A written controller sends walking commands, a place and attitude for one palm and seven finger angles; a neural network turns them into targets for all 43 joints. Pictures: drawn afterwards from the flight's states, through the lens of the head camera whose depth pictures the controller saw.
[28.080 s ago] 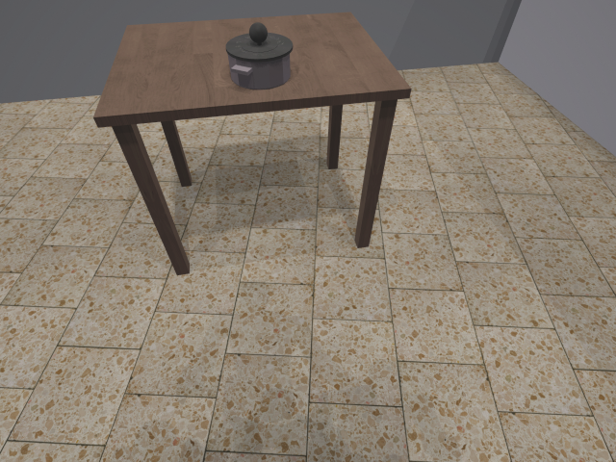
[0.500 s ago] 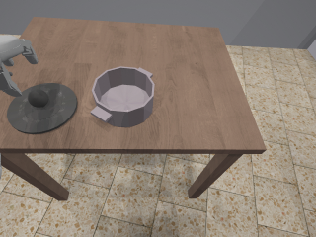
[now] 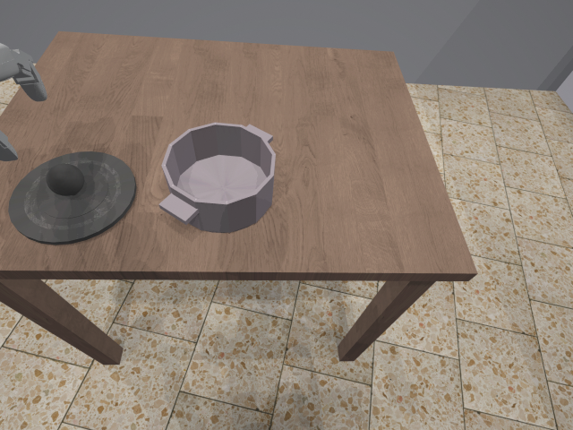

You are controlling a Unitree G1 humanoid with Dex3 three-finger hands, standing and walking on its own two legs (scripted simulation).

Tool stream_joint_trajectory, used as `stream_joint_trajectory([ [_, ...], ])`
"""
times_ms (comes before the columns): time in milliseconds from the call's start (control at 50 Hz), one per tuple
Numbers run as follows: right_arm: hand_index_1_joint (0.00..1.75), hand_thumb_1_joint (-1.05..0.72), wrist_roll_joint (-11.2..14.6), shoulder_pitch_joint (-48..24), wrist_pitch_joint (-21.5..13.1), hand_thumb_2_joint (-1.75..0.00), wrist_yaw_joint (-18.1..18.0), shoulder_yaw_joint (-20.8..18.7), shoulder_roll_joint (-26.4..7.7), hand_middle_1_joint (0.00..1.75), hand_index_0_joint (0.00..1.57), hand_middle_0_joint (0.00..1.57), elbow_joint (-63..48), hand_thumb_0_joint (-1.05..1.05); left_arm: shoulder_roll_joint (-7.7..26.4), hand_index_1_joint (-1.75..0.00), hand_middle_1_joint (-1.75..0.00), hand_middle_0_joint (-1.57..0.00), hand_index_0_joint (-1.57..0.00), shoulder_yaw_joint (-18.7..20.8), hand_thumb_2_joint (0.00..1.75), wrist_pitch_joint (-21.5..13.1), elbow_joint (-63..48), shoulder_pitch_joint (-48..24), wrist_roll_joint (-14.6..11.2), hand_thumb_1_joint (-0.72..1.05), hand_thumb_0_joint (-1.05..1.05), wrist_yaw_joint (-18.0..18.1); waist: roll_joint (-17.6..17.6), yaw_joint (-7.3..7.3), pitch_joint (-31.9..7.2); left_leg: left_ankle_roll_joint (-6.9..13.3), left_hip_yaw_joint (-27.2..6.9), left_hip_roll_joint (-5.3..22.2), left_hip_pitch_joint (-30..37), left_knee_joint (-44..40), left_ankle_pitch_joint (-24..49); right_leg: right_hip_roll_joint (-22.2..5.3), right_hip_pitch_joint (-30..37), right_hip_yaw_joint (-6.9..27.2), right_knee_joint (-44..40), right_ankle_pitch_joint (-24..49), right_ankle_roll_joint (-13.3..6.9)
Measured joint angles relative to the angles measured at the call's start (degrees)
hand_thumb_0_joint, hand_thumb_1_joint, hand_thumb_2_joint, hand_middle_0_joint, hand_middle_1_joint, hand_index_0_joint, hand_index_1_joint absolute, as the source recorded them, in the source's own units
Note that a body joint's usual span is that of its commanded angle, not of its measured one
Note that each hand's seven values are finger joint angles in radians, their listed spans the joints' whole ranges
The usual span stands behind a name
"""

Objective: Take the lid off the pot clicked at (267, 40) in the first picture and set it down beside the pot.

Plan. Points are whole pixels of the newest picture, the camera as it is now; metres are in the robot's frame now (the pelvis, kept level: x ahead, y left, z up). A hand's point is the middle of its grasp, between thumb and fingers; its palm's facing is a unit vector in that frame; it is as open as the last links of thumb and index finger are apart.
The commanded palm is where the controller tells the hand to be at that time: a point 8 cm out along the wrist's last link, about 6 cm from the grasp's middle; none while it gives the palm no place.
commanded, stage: draw the hand back to the body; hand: left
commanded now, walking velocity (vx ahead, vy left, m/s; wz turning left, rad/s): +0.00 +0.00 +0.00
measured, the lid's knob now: (65, 179) +0.49 +0.34 +0.02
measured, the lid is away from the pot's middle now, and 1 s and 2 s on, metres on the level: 0.24 0.24 0.24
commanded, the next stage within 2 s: none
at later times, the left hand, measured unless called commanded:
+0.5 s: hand out of the picture +0.40 +0.34 +0.17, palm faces -0.30 -0.07 -0.95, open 11.0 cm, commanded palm +0.38 +0.32 +0.22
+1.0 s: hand (38, 142) +0.38 +0.25 +0.21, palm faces +0.46 -0.85 -0.26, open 9.9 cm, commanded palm +0.32 +0.29 +0.22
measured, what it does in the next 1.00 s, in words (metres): shifts its weight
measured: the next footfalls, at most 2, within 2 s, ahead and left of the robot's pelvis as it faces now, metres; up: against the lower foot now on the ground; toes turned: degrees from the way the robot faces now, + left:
none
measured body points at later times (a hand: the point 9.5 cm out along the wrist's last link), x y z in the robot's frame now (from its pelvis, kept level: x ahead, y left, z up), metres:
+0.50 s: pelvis -0.01 +0.00 +0.01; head +0.03 +0.01 +0.45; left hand +0.41 +0.34 +0.22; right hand +0.10 -0.26 -0.11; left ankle +0.00 +0.03 -0.73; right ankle -0.02 -0.16 -0.73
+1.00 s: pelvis +0.02 -0.05 +0.01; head +0.03 -0.04 +0.46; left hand +0.35 +0.30 +0.22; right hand +0.14 -0.31 -0.09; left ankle +0.00 +0.03 -0.73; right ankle -0.02 -0.16 -0.73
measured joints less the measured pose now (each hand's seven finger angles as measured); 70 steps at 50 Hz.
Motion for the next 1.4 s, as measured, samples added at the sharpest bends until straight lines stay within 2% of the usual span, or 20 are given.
stream_joint_trajectory([
  [180,0.3,-0.9,-0.3,-0.3,1.5,-0.9,0.9,-0.8,0.4,0.3,0.21,0.2,-1.4,0.01,0.0,-0.86,-0.86,-0.36,-0.37,4.0,0.64,-1.3,-6.0,5.6,-0.7,0.0,0.0,0.4,0.4,-0.03,0.0,-0.1,-0.1,-0.1,0.3,-0.5,0.3,0.0,0.2,-0.1,-0.2,0.1,-0.6],
  [420,0.3,-0.9,0.0,-4.3,3.2,-0.9,2.3,-0.4,1.5,0.3,0.21,0.2,-4.1,0.01,-3.2,-0.86,-0.86,-0.36,-0.37,4.9,0.64,0.9,-15.3,15.1,-3.7,0.0,0.0,0.7,1.0,1.9,0.4,-0.1,-0.6,-0.7,3.4,-2.7,1.8,-0.6,3.3,-0.6,-1.8,1.0,-0.3],
  [500,0.3,-0.9,-0.1,-5.4,3.1,-0.9,2.4,-0.3,1.6,0.3,0.21,0.2,-5.0,0.01,-4.2,-0.86,-0.86,-0.36,-0.37,4.6,0.64,1.4,-19.2,17.9,-4.1,0.0,0.0,1.0,0.9,2.62,0.7,-0.2,-1.1,-0.9,4.6,-3.5,2.5,-0.8,4.5,-1.1,-2.3,1.3,-0.9],
  [520,0.3,-0.9,0.0,-5.2,2.4,-0.9,2.1,-0.6,1.8,0.3,0.21,0.2,-5.8,0.01,-5.3,-0.86,-0.86,-0.36,-0.37,6.0,0.64,1.7,-19.1,18.5,-11.3,0.0,0.0,2.8,0.9,3.14,1.4,-0.3,-1.2,-1.0,5.5,-3.8,2.6,-0.8,5.3,-1.2,-2.5,1.3,-1.3],
  [560,0.3,-0.9,-0.1,-4.0,-0.4,-0.9,1.1,-0.2,2.1,0.3,0.21,0.2,-6.9,0.01,-9.2,-0.86,-0.86,-0.36,-0.37,9.0,0.64,0.9,-20.4,20.4,-27.7,0.0,0.0,9.7,0.5,4.54,3.6,-0.8,-1.3,-1.2,8.7,-5.3,3.0,-0.8,7.9,-0.8,-2.8,0.7,-2.7],
  [580,0.3,-0.9,-0.3,-3.7,-1.7,-0.9,0.7,0.5,2.3,0.3,0.21,0.2,-6.9,0.01,-11.4,-0.86,-0.86,-0.36,-0.37,10.6,0.64,0.2,-21.4,21.8,-34.3,0.0,0.0,13.3,0.1,5.05,4.1,-0.9,-1.2,-1.3,10.2,-6.2,3.2,-0.7,9.1,-0.3,-3.2,0.9,-3.0],
  [600,0.3,-0.9,-0.5,-3.7,-2.8,-0.9,0.3,1.2,2.5,0.3,0.21,0.2,-6.5,0.01,-13.4,-0.86,-0.86,-0.36,-0.37,12.3,0.64,-0.3,-22.4,23.2,-39.6,0.0,0.0,16.5,-0.4,5.35,4.4,-0.9,-1.0,-1.3,11.4,-6.9,3.4,-0.7,10.2,0.0,-3.8,1.2,-2.8],
  [620,0.3,-0.9,-0.7,-3.9,-3.7,-0.9,0.2,2.0,2.8,0.3,0.21,0.2,-6.0,0.01,-15.1,-0.86,-0.86,-0.36,-0.37,13.9,0.64,-0.5,-23.4,24.6,-43.6,-0.01,0.0,19.2,-0.9,5.45,4.5,-0.9,-0.9,-1.1,12.3,-7.5,3.5,-0.6,11.1,0.2,-4.4,1.4,-2.4],
  [660,0.3,-0.9,-1.2,-4.2,-5.5,-0.9,0.0,2.9,3.5,0.3,0.21,0.2,-5.0,0.01,-17.5,-0.86,-0.86,-0.36,-0.37,16.6,0.64,-0.5,-25.4,26.8,-49.0,0.0,0.0,23.5,-2.0,5.27,4.5,-1.2,-0.6,-0.7,13.9,-8.2,3.4,-0.2,12.6,0.6,-5.4,1.7,-2.0],
  [700,0.3,-0.9,-1.6,-4.1,-7.5,-0.9,0.1,3.1,4.0,0.3,0.21,0.2,-4.5,0.01,-19.3,-0.85,-0.85,-0.36,-0.37,18.6,0.64,-0.1,-27.8,28.8,-52.3,0.0,0.0,26.6,-2.6,4.86,4.6,-1.6,-0.5,-0.4,15.1,-8.8,3.2,0.1,13.8,0.8,-6.1,1.9,-2.2],
  [740,0.3,-0.9,-2.1,-4.2,-9.3,-0.9,0.4,3.0,3.9,0.3,0.21,0.2,-4.2,0.01,-20.4,-0.84,-0.84,-0.35,-0.36,20.9,0.65,-0.2,-31.2,31.9,-54.4,0.02,0.0,28.6,-2.6,4.23,4.7,-2.0,-0.3,0.0,16.3,-9.2,3.0,0.4,14.9,1.0,-6.8,2.0,-2.3],
  [800,0.3,-0.9,-2.7,-4.1,-10.8,-0.9,0.9,2.4,3.4,0.3,0.21,0.2,-3.8,0.01,-21.0,-0.82,-0.82,-0.35,-0.35,23.8,0.66,-0.3,-35.5,36.9,-56.5,0.06,0.0,30.2,-2.1,3.73,4.6,-2.3,0.2,0.5,17.4,-9.5,2.5,0.8,16.0,1.5,-7.5,2.1,-1.5],
  [900,0.3,-0.9,-2.9,-3.6,-11.7,-0.9,1.2,1.0,2.2,0.3,0.21,0.2,-2.3,0.01,-22.1,-0.76,-0.76,-0.33,-0.34,25.7,0.69,0.8,-41.6,43.1,-58.2,0.15,0.0,31.3,-1.2,4.26,4.3,-3.1,0.2,1.1,18.3,-9.4,1.7,1.4,16.9,1.6,-7.4,1.3,-1.2],
  [1040,0.3,-0.9,-2.6,-4.5,-11.5,-0.9,1.0,-0.1,1.1,0.3,0.21,0.2,-0.4,0.01,-23.7,-0.67,-0.67,-0.3,-0.31,26.8,0.73,2.7,-47.8,49.8,-59.8,0.3,0.0,32.2,0.1,5.43,3.9,-4.3,-0.5,2.0,19.5,-9.3,1.0,2.4,18.1,1.0,-7.1,0.4,-2.5],
  [1220,0.3,-0.9,-2.2,-7.9,-11.6,-0.9,0.4,0.1,1.6,0.3,0.21,0.2,-0.4,0.01,-25.7,-0.54,-0.54,-0.27,-0.28,26.9,0.78,4.2,-52.5,56.1,-61.4,0.5,0.0,32.6,1.0,6.5,3.9,-6.0,-1.4,3.2,21.2,-9.3,0.9,3.6,19.6,0.1,-6.6,-0.1,-4.2],
  [1400,0.3,-0.9,-2.3,-10.4,-12.5,-0.9,0.4,0.7,2.6,0.3,0.21,0.2,-1.0,0.01,-27.6,-0.42,-0.42,-0.24,-0.24,26.9,0.84,4.0,-58.4,62.6,-62.7,0.7,0.01,32.6,1.5,7.38,3.9,-7.2,-2.1,4.0,22.3,-9.7,1.4,4.4,20.5,-0.5,-6.3,0.0,-5.5],
])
